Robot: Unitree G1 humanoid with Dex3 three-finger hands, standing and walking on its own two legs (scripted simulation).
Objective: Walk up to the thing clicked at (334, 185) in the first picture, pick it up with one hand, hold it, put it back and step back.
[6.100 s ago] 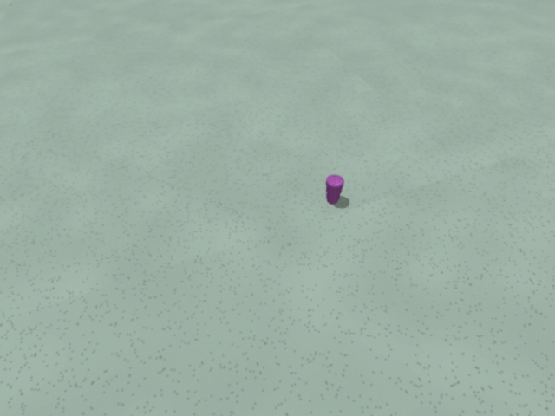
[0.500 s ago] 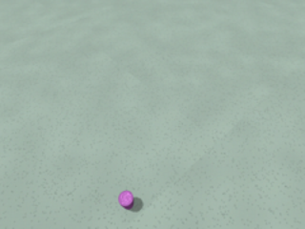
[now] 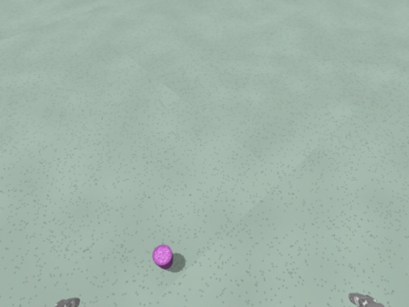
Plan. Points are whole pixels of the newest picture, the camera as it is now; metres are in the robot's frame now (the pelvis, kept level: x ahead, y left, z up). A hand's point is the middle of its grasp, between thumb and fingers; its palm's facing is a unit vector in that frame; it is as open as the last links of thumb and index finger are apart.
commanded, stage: walk up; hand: left
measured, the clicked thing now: (164, 258) +0.40 +0.21 -0.71
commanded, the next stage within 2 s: none
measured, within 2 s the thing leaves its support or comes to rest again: neither
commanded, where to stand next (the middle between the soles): +0.04 -0.01 m, yaw +0 degrees
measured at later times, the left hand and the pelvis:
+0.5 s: hand out of the picture +0.00 +0.25 -0.14, palm faces +0.07 -0.93 -0.37, open 7.4 cm; pelvis -0.01 -0.02 +0.00, yaw +4 degrees
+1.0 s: hand out of the picture +0.08 +0.29 -0.16, palm faces -0.01 -0.90 -0.43, open 7.4 cm; pelvis -0.02 +0.01 -0.02, yaw +2 degrees
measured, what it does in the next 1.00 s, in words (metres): steps on the spot: left foot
